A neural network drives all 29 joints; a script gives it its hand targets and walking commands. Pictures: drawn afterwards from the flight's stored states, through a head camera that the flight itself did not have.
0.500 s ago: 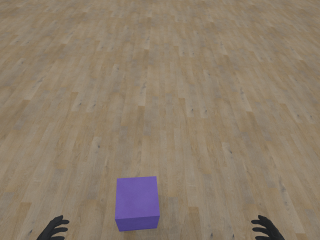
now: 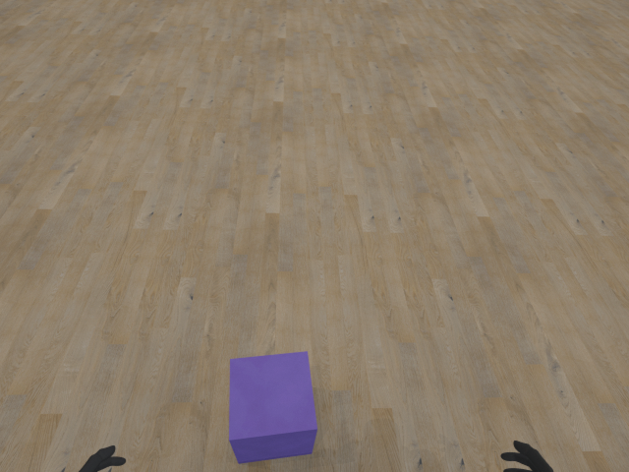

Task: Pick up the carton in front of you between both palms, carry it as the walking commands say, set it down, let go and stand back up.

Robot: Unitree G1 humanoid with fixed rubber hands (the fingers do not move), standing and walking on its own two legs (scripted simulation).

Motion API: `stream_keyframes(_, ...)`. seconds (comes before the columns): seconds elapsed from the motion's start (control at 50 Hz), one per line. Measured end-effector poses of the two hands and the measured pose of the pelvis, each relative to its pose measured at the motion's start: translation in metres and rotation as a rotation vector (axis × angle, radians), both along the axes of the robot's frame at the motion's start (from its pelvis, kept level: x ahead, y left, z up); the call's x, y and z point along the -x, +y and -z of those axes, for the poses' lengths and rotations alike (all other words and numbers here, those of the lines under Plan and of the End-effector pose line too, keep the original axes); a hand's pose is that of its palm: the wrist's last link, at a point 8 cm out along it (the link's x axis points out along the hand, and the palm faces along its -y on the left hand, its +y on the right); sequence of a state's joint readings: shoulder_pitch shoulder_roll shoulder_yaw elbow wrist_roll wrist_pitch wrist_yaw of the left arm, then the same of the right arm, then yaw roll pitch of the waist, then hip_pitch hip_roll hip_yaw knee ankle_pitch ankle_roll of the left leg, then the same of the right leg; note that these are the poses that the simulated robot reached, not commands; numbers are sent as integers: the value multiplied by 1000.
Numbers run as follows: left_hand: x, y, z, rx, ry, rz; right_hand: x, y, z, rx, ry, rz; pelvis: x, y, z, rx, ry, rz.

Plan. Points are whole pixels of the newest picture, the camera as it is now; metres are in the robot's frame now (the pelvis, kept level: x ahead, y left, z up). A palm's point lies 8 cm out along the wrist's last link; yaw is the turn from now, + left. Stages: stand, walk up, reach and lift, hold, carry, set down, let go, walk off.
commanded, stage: stand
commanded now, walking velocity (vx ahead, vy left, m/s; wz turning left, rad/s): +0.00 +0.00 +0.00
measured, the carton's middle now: (272, 408) +0.41 +0.08 -0.65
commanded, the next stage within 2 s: none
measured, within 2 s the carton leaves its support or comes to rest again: neither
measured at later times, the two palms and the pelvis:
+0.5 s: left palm out of the picture +0.06 +0.30 -0.11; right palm out of the picture +0.08 -0.31 -0.09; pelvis -0.02 +0.00 +0.01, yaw +0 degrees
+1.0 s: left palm out of the picture +0.05 +0.31 -0.11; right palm out of the picture +0.07 -0.31 -0.09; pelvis -0.03 +0.00 +0.01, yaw +1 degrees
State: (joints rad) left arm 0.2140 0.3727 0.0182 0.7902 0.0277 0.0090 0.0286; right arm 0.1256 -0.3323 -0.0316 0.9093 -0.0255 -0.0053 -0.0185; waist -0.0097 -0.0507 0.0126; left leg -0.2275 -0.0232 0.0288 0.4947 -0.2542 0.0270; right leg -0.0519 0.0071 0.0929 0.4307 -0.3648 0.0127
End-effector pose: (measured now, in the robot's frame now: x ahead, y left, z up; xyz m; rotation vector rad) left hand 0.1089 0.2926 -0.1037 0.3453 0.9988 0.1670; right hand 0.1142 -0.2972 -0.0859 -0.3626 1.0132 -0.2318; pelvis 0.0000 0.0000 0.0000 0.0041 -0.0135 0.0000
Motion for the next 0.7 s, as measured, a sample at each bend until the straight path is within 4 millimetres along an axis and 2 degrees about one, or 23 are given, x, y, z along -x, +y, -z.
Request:
stream_keyframes(0.38,44,9,3,-11,85,-26,28,-9,1,7,57,12,17,0,-4,6,-24,-4)
stream_keyframes(0.7,58,13,4,-19,120,-33,42,-12,3,8,91,19,25,1,-6,7,-28,-8)
